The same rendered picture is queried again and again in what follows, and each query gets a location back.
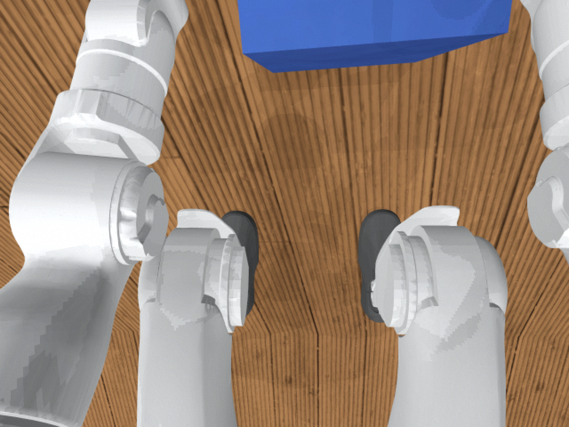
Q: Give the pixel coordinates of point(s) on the robot left forearm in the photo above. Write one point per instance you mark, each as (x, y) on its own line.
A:
(114, 104)

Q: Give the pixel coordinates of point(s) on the robot right forearm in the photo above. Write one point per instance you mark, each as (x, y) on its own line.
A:
(550, 42)

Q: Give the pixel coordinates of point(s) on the robot right upper arm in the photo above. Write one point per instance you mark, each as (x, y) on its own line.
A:
(548, 202)

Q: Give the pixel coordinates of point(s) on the right robot thigh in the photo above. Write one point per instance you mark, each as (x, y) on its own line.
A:
(451, 358)

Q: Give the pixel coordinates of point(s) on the carton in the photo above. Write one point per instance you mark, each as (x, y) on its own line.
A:
(296, 35)

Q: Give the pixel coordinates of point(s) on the robot left upper arm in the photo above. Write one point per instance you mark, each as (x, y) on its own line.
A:
(82, 222)

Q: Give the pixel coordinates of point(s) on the right robot shin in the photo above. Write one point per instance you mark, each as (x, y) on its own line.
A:
(448, 215)

